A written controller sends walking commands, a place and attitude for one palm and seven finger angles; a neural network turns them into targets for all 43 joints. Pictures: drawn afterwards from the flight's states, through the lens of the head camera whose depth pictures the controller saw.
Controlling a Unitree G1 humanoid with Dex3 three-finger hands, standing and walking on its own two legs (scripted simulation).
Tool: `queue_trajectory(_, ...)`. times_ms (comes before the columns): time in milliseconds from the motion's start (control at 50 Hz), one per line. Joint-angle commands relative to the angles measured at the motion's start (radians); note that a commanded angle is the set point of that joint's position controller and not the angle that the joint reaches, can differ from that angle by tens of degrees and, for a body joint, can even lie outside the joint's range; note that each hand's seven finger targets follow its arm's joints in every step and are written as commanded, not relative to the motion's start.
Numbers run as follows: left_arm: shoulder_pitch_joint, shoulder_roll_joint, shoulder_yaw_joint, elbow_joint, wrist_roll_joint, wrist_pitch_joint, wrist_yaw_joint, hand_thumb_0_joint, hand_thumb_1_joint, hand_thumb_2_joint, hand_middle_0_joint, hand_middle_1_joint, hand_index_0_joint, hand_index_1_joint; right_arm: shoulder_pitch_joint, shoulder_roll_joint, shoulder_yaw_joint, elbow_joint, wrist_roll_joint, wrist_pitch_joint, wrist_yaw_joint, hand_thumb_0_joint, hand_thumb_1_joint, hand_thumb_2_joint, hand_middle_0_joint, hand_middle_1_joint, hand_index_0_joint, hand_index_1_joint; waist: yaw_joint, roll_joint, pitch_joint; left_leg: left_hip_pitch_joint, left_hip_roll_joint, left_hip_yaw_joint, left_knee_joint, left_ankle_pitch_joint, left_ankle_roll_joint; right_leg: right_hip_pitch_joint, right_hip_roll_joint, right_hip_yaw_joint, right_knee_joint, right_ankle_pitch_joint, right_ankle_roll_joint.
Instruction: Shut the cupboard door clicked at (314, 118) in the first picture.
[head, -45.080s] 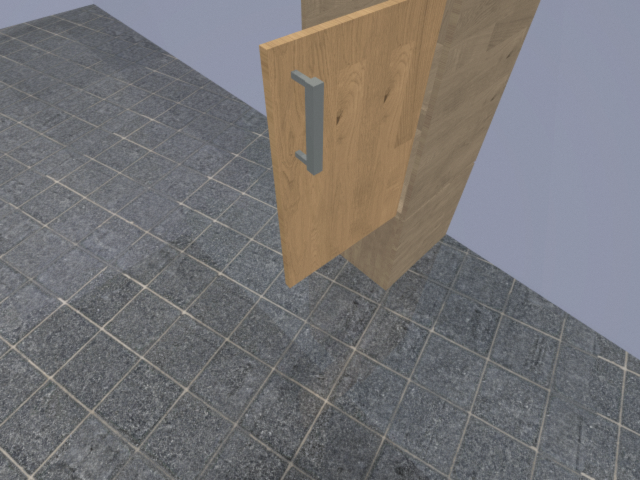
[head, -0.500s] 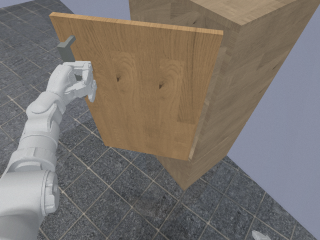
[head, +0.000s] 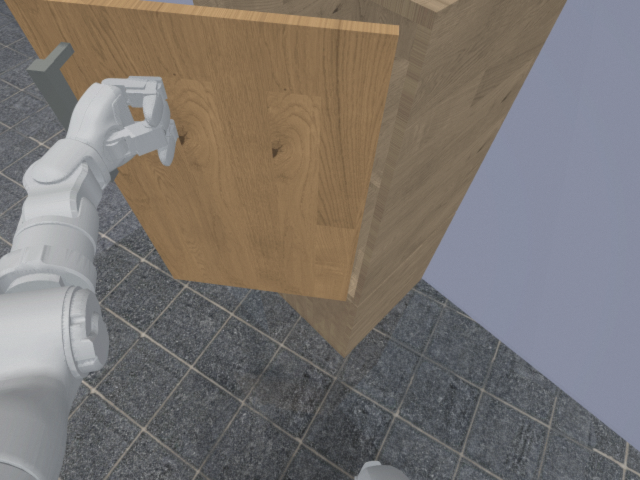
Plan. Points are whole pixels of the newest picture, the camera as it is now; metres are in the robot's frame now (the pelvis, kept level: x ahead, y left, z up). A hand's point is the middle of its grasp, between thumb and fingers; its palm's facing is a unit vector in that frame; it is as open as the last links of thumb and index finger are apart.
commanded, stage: push the door shut along its arc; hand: left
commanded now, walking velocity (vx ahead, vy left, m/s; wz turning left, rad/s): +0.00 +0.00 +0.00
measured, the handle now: (87, 118) +0.53 +0.23 +0.15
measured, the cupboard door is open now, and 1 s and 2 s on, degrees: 38 23 23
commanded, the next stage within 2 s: pull the fist back off the door in 0.36 s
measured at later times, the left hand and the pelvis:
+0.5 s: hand (189, 112) +0.52 +0.11 +0.16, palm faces -0.37 -0.93 +0.01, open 3.5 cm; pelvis -0.01 +0.00 -0.01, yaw +1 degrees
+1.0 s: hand (192, 112) +0.51 +0.10 +0.17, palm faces +0.05 -1.00 -0.03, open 3.1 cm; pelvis +0.02 -0.01 +0.01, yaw -1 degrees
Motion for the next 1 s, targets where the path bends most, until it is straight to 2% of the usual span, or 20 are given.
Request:
queue_trajectory(0,-0.612,0.173,-0.021,-0.219,-0.034,-0.051,-0.001,0.000,0.900,0.900,-1.300,-1.500,-1.300,-1.500,0.080,-0.170,-0.071,-0.067,0.002,-0.034,-0.018,0.000,-0.900,-0.900,0.200,0.300,0.200,0.300,-0.034,0.038,-0.378,0.285,-0.019,-0.057,-0.043,0.344,0.021,0.053,0.043,-0.025,-0.073,0.325,-0.035)
queue_trajectory(60,-0.652,0.147,-0.047,-0.197,-0.030,-0.038,-0.004,0.000,0.900,0.900,-1.300,-1.500,-1.300,-1.500,0.088,-0.172,-0.072,-0.047,-0.004,-0.041,-0.015,0.000,-0.900,-0.900,0.200,0.300,0.200,0.300,-0.050,0.070,-0.394,0.312,-0.018,-0.066,-0.031,0.323,0.018,0.000,0.045,-0.026,-0.076,0.292,-0.036)
queue_trajectory(120,-0.701,0.173,-0.036,-0.156,-0.031,-0.029,-0.005,0.000,0.900,0.900,-1.300,-1.500,-1.300,-1.500,0.102,-0.183,-0.069,-0.024,-0.008,-0.041,-0.019,0.000,-0.900,-0.900,0.200,0.300,0.200,0.300,-0.064,0.034,-0.389,0.281,-0.019,-0.072,-0.022,0.305,0.020,-0.009,0.050,-0.031,-0.067,0.280,-0.037)
queue_trajectory(140,-0.723,0.130,-0.072,-0.161,-0.031,-0.027,-0.010,0.000,0.900,0.900,-1.300,-1.500,-1.300,-1.500,0.097,-0.177,-0.070,-0.025,-0.008,-0.047,-0.017,0.000,-0.900,-0.900,0.200,0.300,0.200,0.300,-0.070,0.058,-0.405,0.290,-0.022,-0.072,-0.018,0.303,0.021,-0.021,0.049,-0.029,-0.064,0.276,-0.037)
queue_trajectory(260,-0.776,0.125,-0.081,-0.117,-0.029,-0.017,-0.013,0.000,0.900,0.900,-1.300,-1.500,-1.300,-1.500,0.101,-0.185,-0.070,-0.002,-0.013,-0.057,-0.018,0.000,-0.900,-0.900,0.200,0.300,0.200,0.300,-0.086,0.052,-0.420,0.283,-0.020,-0.079,0.008,0.285,0.021,-0.070,0.052,-0.036,-0.047,0.245,-0.038)
queue_trajectory(320,-0.827,0.096,-0.103,-0.143,-0.031,-0.020,-0.010,0.000,0.900,0.900,-1.300,-1.500,-1.300,-1.500,0.101,-0.187,-0.070,0.010,-0.016,-0.062,-0.016,0.000,-0.900,-0.900,0.200,0.300,0.200,0.300,-0.093,0.098,-0.454,0.320,-0.020,-0.082,0.023,0.315,0.020,-0.104,0.055,-0.042,-0.035,0.251,-0.040)
queue_trajectory(380,-0.835,0.083,-0.112,-0.101,-0.024,-0.010,-0.008,0.000,0.900,0.900,-1.300,-1.500,-1.300,-1.500,0.110,-0.188,-0.070,0.022,-0.017,-0.065,-0.017,0.000,-0.900,-0.900,0.200,0.300,0.200,0.300,-0.106,0.064,-0.427,0.286,-0.017,-0.086,0.029,0.284,0.022,-0.128,0.054,-0.045,-0.030,0.226,-0.040)
queue_trajectory(400,-0.848,0.066,-0.114,-0.118,-0.037,-0.013,-0.007,0.000,0.900,0.900,-1.300,-1.500,-1.300,-1.500,0.115,-0.187,-0.069,0.025,-0.016,-0.066,-0.021,0.000,-0.900,-0.900,0.200,0.300,0.200,0.300,-0.109,0.092,-0.440,0.308,-0.019,-0.078,0.036,0.320,0.027,-0.135,0.058,-0.052,-0.021,0.249,-0.042)
queue_trajectory(440,-0.876,0.080,-0.114,-0.113,-0.024,-0.008,-0.010,0.000,0.900,0.900,-1.300,-1.500,-1.300,-1.500,0.115,-0.189,-0.071,0.028,-0.020,-0.067,-0.017,0.000,-0.900,-0.900,0.200,0.300,0.200,0.300,-0.110,0.088,-0.467,0.311,-0.020,-0.085,0.042,0.319,0.023,-0.137,0.059,-0.048,-0.018,0.249,-0.040)
queue_trajectory(460,-0.903,0.173,0.160,-0.088,-0.101,0.021,0.204,0.000,0.900,0.900,-1.300,-1.500,-1.300,-1.500,0.147,-0.141,-0.053,0.001,-0.004,-0.069,-0.010,0.000,-0.900,-0.900,0.200,0.300,0.200,0.300,-0.059,0.114,-0.465,0.186,-0.005,-0.098,0.027,0.299,0.007,-0.056,0.045,-0.023,-0.053,0.236,-0.030)
queue_trajectory(480,-0.843,0.109,0.091,-0.063,-0.062,0.037,0.305,0.000,0.900,0.900,-1.300,-1.500,-1.300,-1.500,0.159,-0.132,-0.048,-0.006,-0.009,-0.069,0.012,0.000,-0.900,-0.900,0.200,0.300,0.200,0.300,-0.064,0.090,-0.470,0.169,-0.003,-0.097,0.002,0.282,0.000,-0.026,0.049,-0.028,-0.046,0.227,-0.020)
queue_trajectory(500,-0.821,0.060,0.071,-0.068,-0.056,0.036,0.363,0.000,0.900,0.900,-1.300,-1.500,-1.300,-1.500,0.165,-0.127,-0.053,-0.009,-0.011,-0.068,0.023,0.000,-0.900,-0.900,0.200,0.300,0.200,0.300,-0.065,0.084,-0.460,0.183,0.001,-0.109,-0.006,0.299,-0.003,-0.040,0.050,-0.044,-0.040,0.224,-0.020)
queue_trajectory(520,-0.799,0.034,0.083,-0.058,-0.037,0.036,0.423,0.000,0.900,0.900,-1.300,-1.500,-1.300,-1.500,0.177,-0.127,-0.060,-0.010,-0.025,-0.067,0.037,0.000,-0.900,-0.900,0.200,0.300,0.200,0.300,-0.072,0.018,-0.451,0.178,0.003,-0.106,0.000,0.318,0.000,-0.048,0.052,-0.046,-0.042,0.241,-0.011)
queue_trajectory(580,-0.766,-0.008,0.062,-0.225,0.077,-0.045,0.623,0.000,0.900,0.900,-1.300,-1.500,-1.300,-1.500,0.197,-0.107,-0.070,-0.028,-0.066,-0.056,0.092,0.000,-0.900,-0.900,0.200,0.300,0.200,0.300,-0.033,0.109,-0.571,0.245,-0.007,-0.085,0.030,0.444,-0.005,-0.018,0.053,-0.045,-0.017,0.321,-0.012)
queue_trajectory(620,-0.700,0.005,0.045,-0.270,0.160,-0.107,0.674,0.000,0.900,0.900,-1.300,-1.500,-1.300,-1.500,0.213,-0.107,-0.078,-0.033,-0.079,-0.044,0.117,0.000,-0.900,-0.900,0.200,0.300,0.200,0.300,-0.019,0.134,-0.622,0.306,-0.004,-0.087,0.042,0.533,-0.009,-0.015,0.059,-0.046,0.003,0.364,-0.016)
queue_trajectory(680,-0.604,0.013,0.035,-0.244,0.183,-0.115,0.640,0.000,0.900,0.900,-1.300,-1.500,-1.300,-1.500,0.206,-0.114,-0.089,-0.047,-0.064,-0.015,0.125,0.000,-0.900,-0.900,0.200,0.300,0.200,0.300,-0.004,0.053,-0.616,0.274,-0.010,-0.058,0.011,0.497,-0.003,0.105,0.062,-0.031,-0.019,0.430,-0.024)
queue_trajectory(760,-0.547,0.082,0.116,-0.226,0.115,-0.067,0.561,0.000,0.900,0.900,-1.300,-1.500,-1.300,-1.500,0.181,-0.117,-0.088,-0.076,-0.035,0.020,0.094,0.000,-0.900,-0.900,0.200,0.300,0.200,0.300,0.028,-0.047,-0.524,0.179,-0.020,-0.020,-0.053,0.403,0.010,0.260,0.064,-0.015,-0.067,0.492,-0.024)
queue_trajectory(820,-0.521,0.093,0.147,-0.314,0.080,-0.096,0.553,0.000,0.900,0.900,-1.300,-1.500,-1.300,-1.500,0.144,-0.100,-0.080,-0.095,-0.025,0.017,0.075,0.000,-0.900,-0.900,0.200,0.300,0.200,0.300,0.048,-0.016,-0.464,0.185,-0.023,0.000,-0.075,0.382,0.014,0.298,0.064,-0.008,-0.086,0.507,-0.025)
queue_trajectory(900,-0.370,-0.026,0.051,-0.414,0.088,-0.153,0.553,0.000,0.900,0.900,-1.300,-1.500,-1.300,-1.500,0.117,-0.078,-0.084,-0.107,-0.020,0.001,0.081,0.000,-0.900,-0.900,0.200,0.300,0.200,0.300,0.067,0.012,-0.437,0.245,-0.020,0.008,-0.078,0.453,0.015,0.296,0.064,-0.015,-0.083,0.535,-0.030)
queue_trajectory(980,-0.179,-0.158,-0.040,-0.393,0.060,-0.071,0.513,0.000,0.900,0.900,-1.300,-1.500,-1.300,-1.500,0.078,-0.082,-0.093,-0.107,0.001,0.007,0.088,0.000,-0.900,-0.900,0.200,0.300,0.200,0.300,0.072,-0.037,-0.361,0.256,-0.014,0.012,-0.109,0.428,0.011,0.277,0.060,-0.026,-0.116,0.505,-0.027)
